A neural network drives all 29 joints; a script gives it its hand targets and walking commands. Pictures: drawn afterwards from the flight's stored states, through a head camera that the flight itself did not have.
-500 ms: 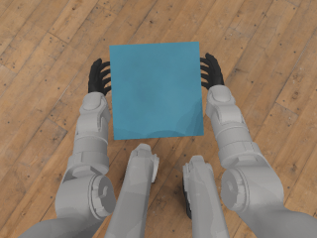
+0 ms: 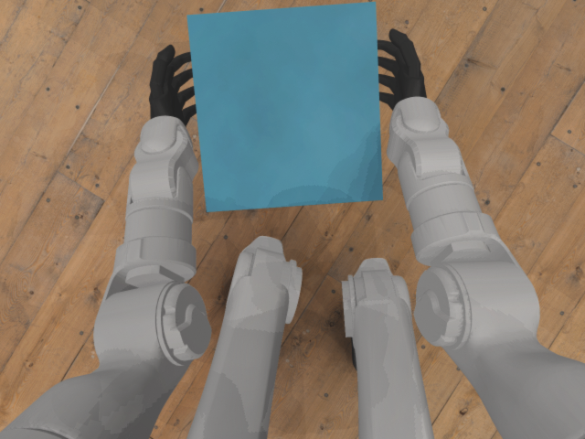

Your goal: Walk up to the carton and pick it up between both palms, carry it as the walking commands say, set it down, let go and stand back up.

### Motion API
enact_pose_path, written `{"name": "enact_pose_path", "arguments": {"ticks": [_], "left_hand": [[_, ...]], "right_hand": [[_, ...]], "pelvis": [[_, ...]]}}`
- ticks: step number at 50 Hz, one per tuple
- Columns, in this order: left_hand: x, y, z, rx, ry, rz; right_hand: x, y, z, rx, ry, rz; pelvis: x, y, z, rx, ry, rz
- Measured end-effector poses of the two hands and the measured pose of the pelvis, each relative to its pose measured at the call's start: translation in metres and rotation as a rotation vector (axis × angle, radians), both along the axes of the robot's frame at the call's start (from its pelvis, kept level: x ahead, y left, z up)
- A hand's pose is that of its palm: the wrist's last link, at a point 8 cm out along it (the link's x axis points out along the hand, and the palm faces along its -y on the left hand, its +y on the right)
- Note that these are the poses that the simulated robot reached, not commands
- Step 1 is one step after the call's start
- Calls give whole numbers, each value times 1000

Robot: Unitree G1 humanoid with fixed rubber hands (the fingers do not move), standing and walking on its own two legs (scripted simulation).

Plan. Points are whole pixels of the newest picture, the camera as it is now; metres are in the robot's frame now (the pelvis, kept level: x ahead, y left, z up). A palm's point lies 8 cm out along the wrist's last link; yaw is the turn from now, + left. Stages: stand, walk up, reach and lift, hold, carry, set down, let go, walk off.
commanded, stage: set down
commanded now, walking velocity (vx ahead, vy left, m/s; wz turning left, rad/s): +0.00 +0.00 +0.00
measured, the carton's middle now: (288, 126) +0.48 +0.10 -0.20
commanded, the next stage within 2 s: none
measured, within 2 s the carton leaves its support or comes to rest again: neither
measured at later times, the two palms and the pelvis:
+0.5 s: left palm (189, 119) +0.46 +0.24 -0.20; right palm (388, 104) +0.53 -0.04 -0.20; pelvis +0.00 +0.00 -0.05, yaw -1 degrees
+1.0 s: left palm (196, 128) +0.46 +0.24 -0.22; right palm (386, 103) +0.54 -0.04 -0.22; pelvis +0.00 +0.00 -0.06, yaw +0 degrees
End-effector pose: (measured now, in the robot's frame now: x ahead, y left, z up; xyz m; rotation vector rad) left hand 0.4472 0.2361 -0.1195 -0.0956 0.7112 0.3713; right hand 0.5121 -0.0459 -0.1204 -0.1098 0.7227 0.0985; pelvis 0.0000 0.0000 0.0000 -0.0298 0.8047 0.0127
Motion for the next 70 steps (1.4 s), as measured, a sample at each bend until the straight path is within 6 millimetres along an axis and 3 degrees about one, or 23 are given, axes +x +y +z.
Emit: {"name": "enact_pose_path", "arguments": {"ticks": [19,26,40,70], "left_hand": [[14,5,-66,7,20,-1],[19,3,-80,20,42,-11],[18,-2,-92,16,69,-34],[12,-3,-119,5,114,-64]], "right_hand": [[17,5,-66,-4,17,9],[20,3,-84,0,28,9],[27,1,-89,2,6,10],[22,-2,-114,-28,36,28]], "pelvis": [[-4,1,-41,5,-1,-10],[-1,2,-50,15,-17,-28],[4,-3,-57,32,-13,-35],[3,-1,-65,34,-46,-43]]}}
